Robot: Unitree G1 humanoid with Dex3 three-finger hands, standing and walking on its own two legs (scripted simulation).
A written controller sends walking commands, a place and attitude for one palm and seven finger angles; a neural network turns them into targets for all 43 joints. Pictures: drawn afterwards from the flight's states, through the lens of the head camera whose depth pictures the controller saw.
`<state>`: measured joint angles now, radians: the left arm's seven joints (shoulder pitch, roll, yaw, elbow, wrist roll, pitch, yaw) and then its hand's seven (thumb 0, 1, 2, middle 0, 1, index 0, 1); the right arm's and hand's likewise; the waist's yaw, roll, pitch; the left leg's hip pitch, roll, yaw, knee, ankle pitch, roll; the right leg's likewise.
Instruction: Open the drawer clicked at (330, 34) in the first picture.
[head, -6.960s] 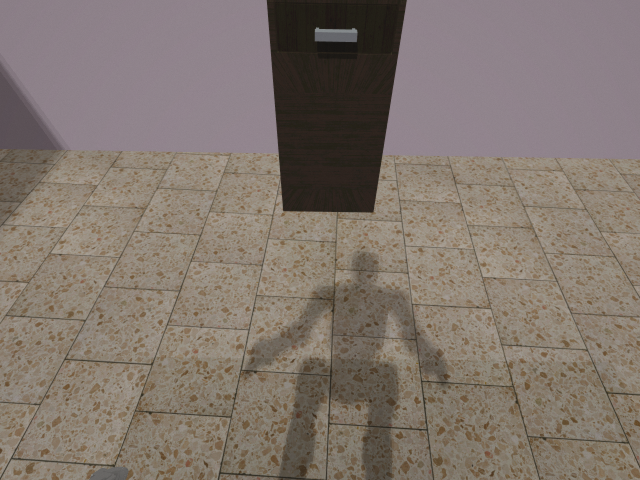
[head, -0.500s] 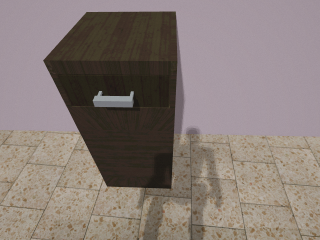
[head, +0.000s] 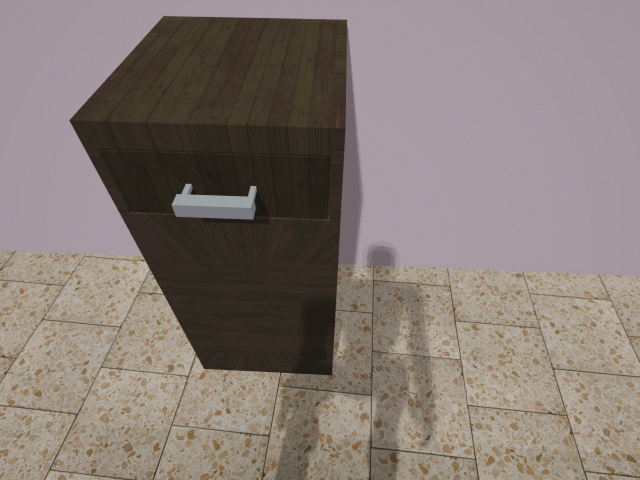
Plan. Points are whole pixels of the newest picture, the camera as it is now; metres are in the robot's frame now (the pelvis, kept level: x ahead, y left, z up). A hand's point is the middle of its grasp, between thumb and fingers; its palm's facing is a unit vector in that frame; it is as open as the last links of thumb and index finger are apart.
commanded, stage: look again from close up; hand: left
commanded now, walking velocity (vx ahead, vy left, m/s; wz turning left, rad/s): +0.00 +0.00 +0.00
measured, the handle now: (217, 198) +0.54 +0.21 +0.03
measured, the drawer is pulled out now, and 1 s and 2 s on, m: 0.00 0.00 0.00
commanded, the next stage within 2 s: raise the hand with hooked fingers in 0.18 s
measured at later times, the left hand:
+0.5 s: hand (159, 436) +0.18 +0.21 -0.04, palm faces -0.04 -0.58 -0.82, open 7.6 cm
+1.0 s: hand (152, 393) +0.22 +0.22 +0.01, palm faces +0.07 -0.14 -0.99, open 10.3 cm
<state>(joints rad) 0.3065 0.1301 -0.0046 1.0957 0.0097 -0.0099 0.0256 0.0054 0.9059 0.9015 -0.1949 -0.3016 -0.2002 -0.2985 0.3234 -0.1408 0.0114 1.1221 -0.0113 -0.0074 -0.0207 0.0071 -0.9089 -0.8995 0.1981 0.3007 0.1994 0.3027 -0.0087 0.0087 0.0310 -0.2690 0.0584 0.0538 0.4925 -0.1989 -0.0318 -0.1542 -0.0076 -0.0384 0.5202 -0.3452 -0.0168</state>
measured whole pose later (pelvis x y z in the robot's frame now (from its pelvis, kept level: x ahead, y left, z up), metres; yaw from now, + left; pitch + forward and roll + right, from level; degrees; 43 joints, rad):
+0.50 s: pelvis +0.01 +0.00 -0.02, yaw +1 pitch +5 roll +2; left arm 0.44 0.28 -0.11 0.06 0.53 0.07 0.31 0.05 0.86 0.86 -0.20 -0.36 -0.20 -0.35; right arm 0.22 -0.26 -0.03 0.74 0.00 -0.23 -0.08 0.02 -0.91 -0.90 0.20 0.30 0.20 0.30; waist 0.01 0.07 -0.10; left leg -0.47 0.03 0.05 0.65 -0.28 -0.02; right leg -0.36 -0.05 -0.04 0.72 -0.45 -0.01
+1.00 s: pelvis -0.02 -0.01 -0.03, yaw +1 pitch +5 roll +1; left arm 0.24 0.35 -0.10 -0.06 0.99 0.06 0.27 0.00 0.25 0.63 -0.26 -0.72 -0.27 -0.71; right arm 0.11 -0.19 0.03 0.59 -0.05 0.10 0.00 0.01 -0.90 -0.90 0.20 0.30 0.20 0.30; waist 0.09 0.06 -0.09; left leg -0.57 0.05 0.02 0.78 -0.30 -0.03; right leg -0.46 -0.02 -0.05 0.85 -0.48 -0.03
